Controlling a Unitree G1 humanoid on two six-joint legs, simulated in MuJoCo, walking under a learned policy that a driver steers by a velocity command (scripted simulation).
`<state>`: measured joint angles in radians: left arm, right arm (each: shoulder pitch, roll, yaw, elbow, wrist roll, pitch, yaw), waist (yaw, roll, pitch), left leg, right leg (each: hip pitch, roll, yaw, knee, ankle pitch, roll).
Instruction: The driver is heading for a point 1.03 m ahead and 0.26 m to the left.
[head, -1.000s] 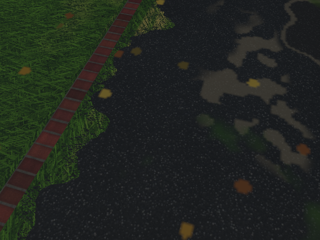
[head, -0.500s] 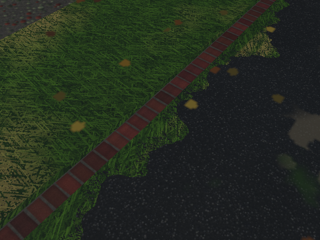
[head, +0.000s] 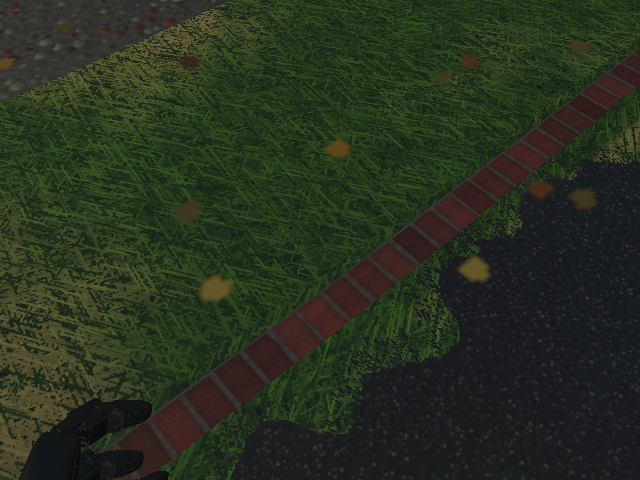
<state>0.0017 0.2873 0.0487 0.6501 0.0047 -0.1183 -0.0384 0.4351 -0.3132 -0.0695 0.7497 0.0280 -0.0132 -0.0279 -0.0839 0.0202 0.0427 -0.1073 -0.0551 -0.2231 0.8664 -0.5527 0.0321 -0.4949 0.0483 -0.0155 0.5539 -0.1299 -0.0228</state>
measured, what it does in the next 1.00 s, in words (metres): walks ahead, turning left: left foot, then right foot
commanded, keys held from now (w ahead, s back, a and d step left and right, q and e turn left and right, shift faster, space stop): w+q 0.60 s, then w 0.40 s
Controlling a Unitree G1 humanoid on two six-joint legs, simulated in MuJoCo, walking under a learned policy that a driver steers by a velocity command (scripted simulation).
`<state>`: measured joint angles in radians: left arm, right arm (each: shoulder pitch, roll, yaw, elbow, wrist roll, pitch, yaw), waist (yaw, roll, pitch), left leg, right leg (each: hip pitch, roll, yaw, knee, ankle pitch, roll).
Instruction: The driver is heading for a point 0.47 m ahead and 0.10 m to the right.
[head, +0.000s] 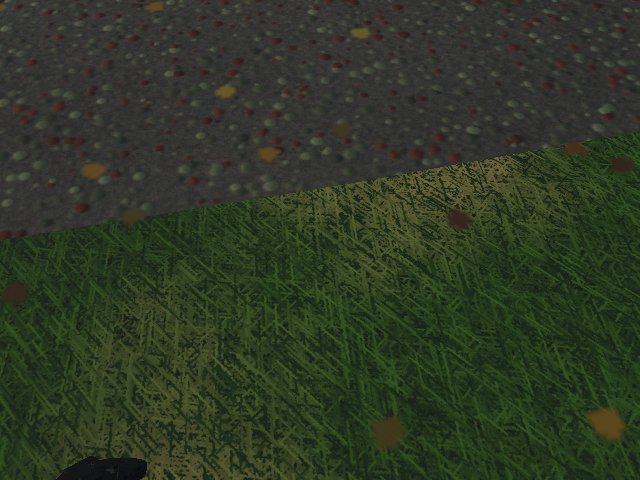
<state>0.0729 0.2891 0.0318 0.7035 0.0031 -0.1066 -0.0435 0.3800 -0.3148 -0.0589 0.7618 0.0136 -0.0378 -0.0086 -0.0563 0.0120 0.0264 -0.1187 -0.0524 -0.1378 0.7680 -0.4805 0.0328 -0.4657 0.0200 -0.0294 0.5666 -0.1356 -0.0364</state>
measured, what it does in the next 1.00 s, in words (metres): walks ahead: left foot, then right foot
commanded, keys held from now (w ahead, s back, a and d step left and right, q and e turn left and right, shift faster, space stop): w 0.38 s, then w+e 0.06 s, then no key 0.56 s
